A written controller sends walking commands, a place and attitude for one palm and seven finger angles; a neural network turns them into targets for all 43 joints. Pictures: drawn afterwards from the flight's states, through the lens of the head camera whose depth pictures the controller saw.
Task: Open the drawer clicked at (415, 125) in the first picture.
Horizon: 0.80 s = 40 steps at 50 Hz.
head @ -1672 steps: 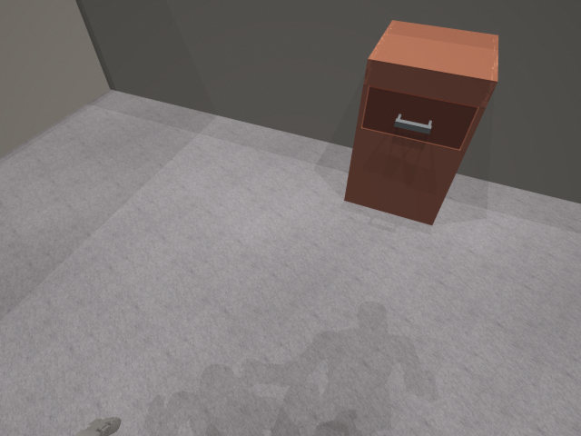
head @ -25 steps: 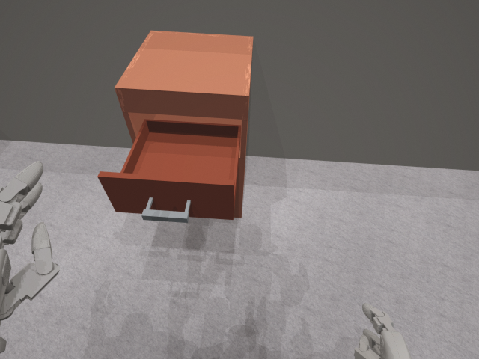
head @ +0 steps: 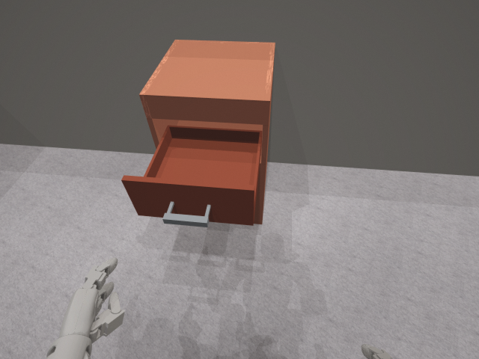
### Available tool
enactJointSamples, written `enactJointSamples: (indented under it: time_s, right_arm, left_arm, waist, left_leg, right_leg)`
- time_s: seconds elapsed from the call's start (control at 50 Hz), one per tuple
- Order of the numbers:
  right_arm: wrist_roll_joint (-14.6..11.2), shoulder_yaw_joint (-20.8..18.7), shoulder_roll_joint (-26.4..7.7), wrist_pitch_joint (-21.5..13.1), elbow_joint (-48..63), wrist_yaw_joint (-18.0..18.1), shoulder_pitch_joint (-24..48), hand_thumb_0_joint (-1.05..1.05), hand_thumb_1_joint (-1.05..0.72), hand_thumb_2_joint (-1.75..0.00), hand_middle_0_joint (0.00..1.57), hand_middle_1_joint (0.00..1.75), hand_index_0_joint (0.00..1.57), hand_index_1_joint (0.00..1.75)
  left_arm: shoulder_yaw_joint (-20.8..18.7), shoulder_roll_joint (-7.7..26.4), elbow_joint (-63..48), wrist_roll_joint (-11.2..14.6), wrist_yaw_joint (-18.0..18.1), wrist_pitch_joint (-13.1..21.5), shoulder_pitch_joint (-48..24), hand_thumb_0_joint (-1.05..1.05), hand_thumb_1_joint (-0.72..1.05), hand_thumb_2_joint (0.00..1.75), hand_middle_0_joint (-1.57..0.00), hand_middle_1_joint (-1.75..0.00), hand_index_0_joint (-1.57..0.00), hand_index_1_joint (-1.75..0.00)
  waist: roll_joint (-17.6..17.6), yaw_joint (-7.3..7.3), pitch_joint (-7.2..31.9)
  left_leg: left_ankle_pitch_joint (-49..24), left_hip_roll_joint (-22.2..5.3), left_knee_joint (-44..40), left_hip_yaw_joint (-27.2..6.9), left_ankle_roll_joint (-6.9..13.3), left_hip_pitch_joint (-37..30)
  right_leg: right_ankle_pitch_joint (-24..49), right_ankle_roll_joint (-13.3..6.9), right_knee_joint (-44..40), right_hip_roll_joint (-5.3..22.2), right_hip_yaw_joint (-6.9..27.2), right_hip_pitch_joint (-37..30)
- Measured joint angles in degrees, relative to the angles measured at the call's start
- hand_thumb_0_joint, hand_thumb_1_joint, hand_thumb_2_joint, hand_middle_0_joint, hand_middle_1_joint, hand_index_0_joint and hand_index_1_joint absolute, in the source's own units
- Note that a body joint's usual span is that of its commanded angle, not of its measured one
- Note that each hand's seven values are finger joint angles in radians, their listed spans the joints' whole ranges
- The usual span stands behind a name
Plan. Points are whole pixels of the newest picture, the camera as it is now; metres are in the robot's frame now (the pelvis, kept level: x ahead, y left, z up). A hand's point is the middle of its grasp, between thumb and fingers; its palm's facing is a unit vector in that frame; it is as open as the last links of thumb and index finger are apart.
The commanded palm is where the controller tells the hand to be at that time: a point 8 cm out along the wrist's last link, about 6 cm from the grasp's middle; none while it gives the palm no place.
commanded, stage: let the arm hang, fingers relaxed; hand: left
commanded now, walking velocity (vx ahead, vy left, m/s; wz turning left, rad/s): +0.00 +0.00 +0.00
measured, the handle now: (188, 213) +0.55 +0.19 -0.23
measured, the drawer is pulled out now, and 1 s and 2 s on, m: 0.30 0.30 0.30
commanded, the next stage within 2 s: look to check the result in 0.96 s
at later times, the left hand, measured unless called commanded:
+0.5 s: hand out of the picture -0.05 +0.19 -0.15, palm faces +0.02 -0.97 -0.26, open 7.3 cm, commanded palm none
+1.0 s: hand out of the picture -0.01 +0.11 -0.16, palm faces +0.03 -0.99 -0.16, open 7.4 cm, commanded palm none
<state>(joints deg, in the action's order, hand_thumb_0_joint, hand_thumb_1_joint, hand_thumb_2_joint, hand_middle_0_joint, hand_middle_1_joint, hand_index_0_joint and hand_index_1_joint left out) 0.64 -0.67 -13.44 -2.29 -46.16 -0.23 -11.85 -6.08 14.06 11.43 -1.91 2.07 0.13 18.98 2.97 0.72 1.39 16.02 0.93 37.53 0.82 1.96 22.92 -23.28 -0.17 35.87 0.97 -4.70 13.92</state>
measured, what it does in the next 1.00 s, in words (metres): stands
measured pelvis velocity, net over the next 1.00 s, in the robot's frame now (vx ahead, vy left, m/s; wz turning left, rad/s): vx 0.01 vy -0.03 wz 0.00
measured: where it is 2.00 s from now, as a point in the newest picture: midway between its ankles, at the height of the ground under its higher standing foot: outside the picture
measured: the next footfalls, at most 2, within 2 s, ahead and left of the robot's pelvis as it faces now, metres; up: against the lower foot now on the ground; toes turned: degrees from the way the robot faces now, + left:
none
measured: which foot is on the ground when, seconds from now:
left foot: down 0.00-1.00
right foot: down 0.00-1.00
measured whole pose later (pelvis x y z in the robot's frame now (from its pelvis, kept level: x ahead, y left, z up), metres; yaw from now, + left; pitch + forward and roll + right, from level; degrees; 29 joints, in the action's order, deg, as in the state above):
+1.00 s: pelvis +0.01 -0.03 +0.02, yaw +0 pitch -2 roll +0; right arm 0.3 0.4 -5.9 0.8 -65.0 2.4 -18.5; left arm 0.6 5.1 64.7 -0.2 2.3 0.2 17.8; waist 0.9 0.7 -4.0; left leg 11.2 -0.6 25.6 0.2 -0.6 12.3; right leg -18.5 -2.9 24.1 -1.2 -5.0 3.7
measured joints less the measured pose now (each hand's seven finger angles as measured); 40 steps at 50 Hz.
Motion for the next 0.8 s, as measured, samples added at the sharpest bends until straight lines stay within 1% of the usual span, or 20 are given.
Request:
enactJointSamples:
  time_s: [0.02,0.06,0.1,0.12,0.14,0.16,0.22,0.3,0.4,0.5,0.6,0.8]
  right_arm:
    - [0.1,0.2,0.2,0.8,-0.6,0.0,0.1,0.01,-0.9,-0.9,0.2,0.3,0.2,0.3]
    - [0.3,0.7,1.2,1.9,-1.5,0.1,-0.3,0.01,-0.9,-0.9,0.2,0.3,0.2,0.3]
    - [0.4,1.3,2.2,2.4,-2.4,0.3,-1.1,0.01,-0.9,-0.9,0.2,0.3,0.2,0.3]
    - [0.4,1.6,2.6,2.5,-3.0,0.4,-1.4,0.01,-0.9,-0.9,0.2,0.3,0.2,0.3]
    - [0.4,1.7,3.0,2.6,-3.8,0.6,-1.9,0.01,-0.9,-0.9,0.2,0.3,0.2,0.3]
    - [0.3,1.8,3.4,2.7,-4.6,0.8,-2.4,0.01,-0.9,-0.9,0.2,0.3,0.2,0.3]
    - [0.2,2.0,4.1,3.3,-7.2,1.2,-3.1,0.01,-0.9,-0.9,0.2,0.3,0.2,0.3]
    - [-0.1,1.4,3.7,3.8,-9.8,1.7,-3.4,0.01,-0.91,-0.9,0.2,0.3,0.2,0.3]
    - [-0.4,1.1,3.3,3.9,-12.2,1.9,-3.7,0.01,-0.92,-0.9,0.2,0.3,0.2,0.3]
    - [-0.4,1.1,3.4,3.9,-14.3,2.0,-3.9,0.01,-0.92,-0.9,0.2,0.3,0.2,0.3]
    - [-0.5,1.3,4.2,3.8,-16.1,1.9,-4.3,0.01,-0.92,-0.9,0.2,0.3,0.2,0.3]
    - [-0.4,1.4,6.4,3.4,-18.4,2.2,-5.8,0.0,-0.91,-0.9,0.2,0.3,0.2,0.3]
  left_arm:
    - [1.2,-1.1,6.6,0.0,-0.3,-1.6,-1.3,0.0,0.9,0.9,-0.2,-0.3,-0.2,-0.3]
    - [3.4,-2.9,17.3,0.1,-0.8,-3.6,-2.5,0.01,0.9,0.9,-0.2,-0.3,-0.19,-0.3]
    - [5.3,-4.4,25.1,0.5,-1.1,-4.4,-2.6,0.01,0.91,0.9,-0.2,-0.3,-0.19,-0.3]
    - [6.1,-5.1,28.3,0.7,-1.3,-4.5,-2.4,0.01,0.91,0.9,-0.2,-0.3,-0.19,-0.3]
    - [5.4,-5.7,30.5,1.5,-0.7,-4.0,-2.5,0.0,0.93,0.9,-0.2,-0.3,-0.2,-0.3]
    - [4.4,-5.5,31.9,1.9,-0.1,-3.3,-2.8,-0.02,0.96,0.9,-0.21,-0.3,-0.2,-0.3]
    - [4.5,-3.5,36.4,1.5,-0.4,-2.3,-3.4,-0.04,0.99,0.9,-0.21,-0.3,-0.2,-0.3]
    - [4.9,-2.3,42.4,1.3,-0.7,-2.1,-2.0,-0.03,0.97,0.9,-0.21,-0.3,-0.2,-0.3]
    - [5.4,-2.3,48.0,1.3,-0.5,-2.1,0.2,-0.01,0.94,0.9,-0.2,-0.3,-0.2,-0.3]
    - [6.1,-3.4,51.1,1.4,-0.3,-1.8,1.2,0.0,0.92,0.9,-0.2,-0.3,-0.2,-0.3]
    - [6.7,-5.2,52.8,1.5,-0.2,-1.4,1.2,0.0,0.91,0.9,-0.2,-0.3,-0.2,-0.3]
    - [7.2,-8.4,53.7,1.7,-0.1,-0.4,-0.2,0.0,0.91,0.9,-0.2,-0.3,-0.2,-0.3]
  waist:
    - [-0.4,0.4,-0.3]
    - [-2.1,1.11,-1.5]
    - [-4.0,1.37,-2.8]
    - [-4.8,1.28,-3.4]
    - [-5.4,1.04,-4.1]
    - [-5.8,0.52,-4.7]
    - [-5.9,-0.8,-6.2]
    - [-3.9,-1.11,-6.7]
    - [-1.7,-0.88,-6.5]
    - [-0.7,-0.97,-6.5]
    - [-0.6,-0.94,-6.1]
    - [-1.6,-0.44,-5.4]
  left_leg:
    - [0.2,0.2,0.0,0.1,0.0,-0.5]
    - [0.1,0.5,-0.8,0.3,0.0,-2.1]
    - [-0.3,0.6,-2.2,0.3,-0.1,-3.7]
    - [-0.7,0.6,-3.0,0.2,-0.1,-4.3]
    - [-1.1,0.5,-3.8,-0.1,-0.2,-4.7]
    - [-1.7,0.4,-4.7,-0.4,-0.2,-5.0]
    - [-3.4,0.2,-7.2,-1.0,-0.5,-6.0]
    - [-4.8,0.1,-9.8,-0.9,-0.4,-7.4]
    - [-5.6,0.3,-11.6,-0.5,-0.2,-8.9]
    - [-6.3,0.5,-12.8,-0.2,-0.3,-9.8]
    - [-6.6,0.3,-13.4,0.1,-0.6,-10.3]
    - [-5.9,-0.6,-12.9,-0.1,-1.6,-10.6]
  right_leg:
    - [-0.2,0.0,0.1,0.2,0.1,-0.4]
    - [-0.4,-0.1,-0.1,0.5,0.2,-1.7]
    - [-0.1,-0.1,-1.3,0.6,0.2,-3.2]
    - [0.3,0.0,-2.3,0.5,0.2,-3.9]
    - [0.9,-0.1,-3.4,0.3,-0.1,-4.5]
    - [1.5,-0.2,-4.6,0.1,-0.4,-5.1]
    - [3.5,-0.5,-8.0,-0.3,-1.0,-6.5]
    - [5.2,-0.4,-10.8,-0.4,-0.8,-7.9]
    - [6.0,-0.3,-12.0,-0.2,-0.4,-9.0]
    - [6.1,-0.4,-12.1,-0.1,-0.2,-9.2]
    - [5.9,-0.7,-11.8,-0.1,0.1,-9.2]
    - [5.3,-1.6,-11.5,-1.1,0.0,-9.6]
